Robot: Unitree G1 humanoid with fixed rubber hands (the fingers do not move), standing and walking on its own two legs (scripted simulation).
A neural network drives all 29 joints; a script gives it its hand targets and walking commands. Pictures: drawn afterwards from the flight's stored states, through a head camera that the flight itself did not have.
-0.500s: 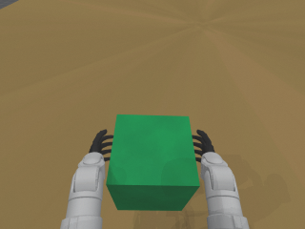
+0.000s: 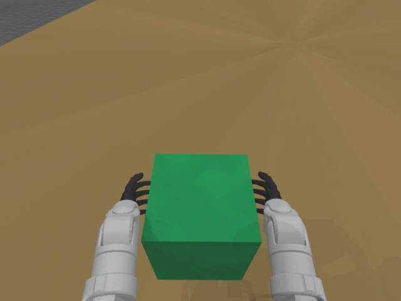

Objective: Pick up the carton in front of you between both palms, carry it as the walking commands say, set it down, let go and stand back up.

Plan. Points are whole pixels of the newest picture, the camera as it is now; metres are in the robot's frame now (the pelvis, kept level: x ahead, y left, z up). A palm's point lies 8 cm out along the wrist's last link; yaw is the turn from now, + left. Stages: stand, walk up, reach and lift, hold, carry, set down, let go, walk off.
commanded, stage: hold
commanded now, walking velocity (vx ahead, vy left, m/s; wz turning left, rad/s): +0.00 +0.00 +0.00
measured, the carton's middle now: (200, 219) +0.31 +0.00 -0.04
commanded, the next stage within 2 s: set down in 0.34 s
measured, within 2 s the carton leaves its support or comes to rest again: neither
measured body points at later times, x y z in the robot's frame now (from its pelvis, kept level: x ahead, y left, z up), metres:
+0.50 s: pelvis +0.01 -0.01 +0.00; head -0.03 -0.03 +0.45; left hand +0.32 +0.15 +0.04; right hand +0.33 -0.16 +0.04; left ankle +0.00 +0.12 -0.74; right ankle +0.07 -0.12 -0.74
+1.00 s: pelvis -0.01 +0.01 -0.06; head +0.21 -0.02 +0.33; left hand +0.39 +0.12 -0.15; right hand +0.37 -0.18 -0.15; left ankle +0.00 +0.12 -0.74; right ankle +0.07 -0.12 -0.74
